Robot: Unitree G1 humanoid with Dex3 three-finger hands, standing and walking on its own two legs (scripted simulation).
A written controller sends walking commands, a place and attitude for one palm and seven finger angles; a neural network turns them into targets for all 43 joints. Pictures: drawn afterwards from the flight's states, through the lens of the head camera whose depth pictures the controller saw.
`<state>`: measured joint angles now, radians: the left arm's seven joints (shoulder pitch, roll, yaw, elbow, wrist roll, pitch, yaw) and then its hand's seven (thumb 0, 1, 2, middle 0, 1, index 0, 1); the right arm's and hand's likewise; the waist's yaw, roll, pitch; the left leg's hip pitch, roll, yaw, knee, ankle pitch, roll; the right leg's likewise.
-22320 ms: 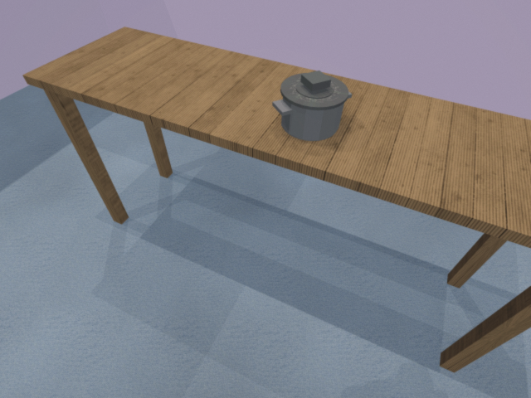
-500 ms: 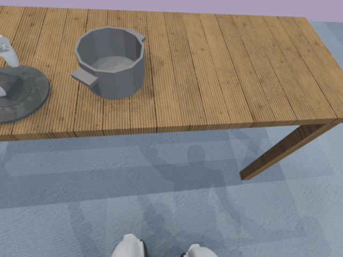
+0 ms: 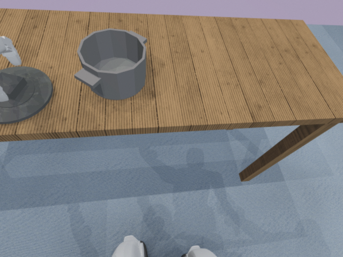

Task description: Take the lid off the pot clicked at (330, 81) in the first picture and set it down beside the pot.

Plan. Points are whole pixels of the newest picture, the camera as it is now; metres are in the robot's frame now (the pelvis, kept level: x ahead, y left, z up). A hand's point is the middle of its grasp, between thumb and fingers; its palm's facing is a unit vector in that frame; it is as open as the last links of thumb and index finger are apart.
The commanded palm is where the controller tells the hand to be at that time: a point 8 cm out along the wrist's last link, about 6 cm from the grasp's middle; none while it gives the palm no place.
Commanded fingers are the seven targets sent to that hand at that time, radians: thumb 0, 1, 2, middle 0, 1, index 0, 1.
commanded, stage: raise the empty hand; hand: left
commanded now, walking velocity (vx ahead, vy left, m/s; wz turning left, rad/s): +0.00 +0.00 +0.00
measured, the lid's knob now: (7, 85) +0.50 +0.34 +0.06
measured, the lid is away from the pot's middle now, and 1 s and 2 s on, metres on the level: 0.24 0.24 0.24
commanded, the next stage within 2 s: draw the hand back to the body in 1.20 s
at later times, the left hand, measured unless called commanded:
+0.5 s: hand out of the picture +0.48 +0.34 +0.16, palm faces -0.38 -0.15 -0.91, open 11.0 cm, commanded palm +0.52 +0.33 +0.23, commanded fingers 0.00 -0.03 0.69 -0.36 -0.83 -0.36 -0.83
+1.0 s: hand out of the picture +0.48 +0.35 +0.22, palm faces -0.32 -0.16 -0.93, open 11.0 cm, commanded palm +0.52 +0.33 +0.28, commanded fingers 0.00 -0.03 0.69 -0.36 -0.83 -0.36 -0.83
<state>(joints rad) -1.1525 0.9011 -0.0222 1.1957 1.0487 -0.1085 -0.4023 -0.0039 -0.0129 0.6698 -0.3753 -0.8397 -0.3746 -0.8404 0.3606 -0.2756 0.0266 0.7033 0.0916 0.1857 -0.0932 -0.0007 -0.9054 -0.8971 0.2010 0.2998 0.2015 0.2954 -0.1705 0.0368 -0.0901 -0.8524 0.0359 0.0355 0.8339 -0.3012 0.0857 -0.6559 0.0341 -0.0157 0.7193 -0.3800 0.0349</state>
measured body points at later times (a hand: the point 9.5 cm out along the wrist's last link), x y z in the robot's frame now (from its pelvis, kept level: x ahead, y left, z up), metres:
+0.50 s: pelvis +0.00 +0.00 +0.01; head +0.09 +0.03 +0.45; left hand +0.50 +0.35 +0.21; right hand -0.01 -0.28 -0.10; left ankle +0.05 +0.06 -0.70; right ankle -0.03 -0.16 -0.70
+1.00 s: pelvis +0.01 +0.00 +0.02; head +0.09 +0.02 +0.46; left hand +0.50 +0.35 +0.27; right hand +0.01 -0.29 -0.10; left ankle +0.05 +0.06 -0.70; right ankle -0.03 -0.16 -0.70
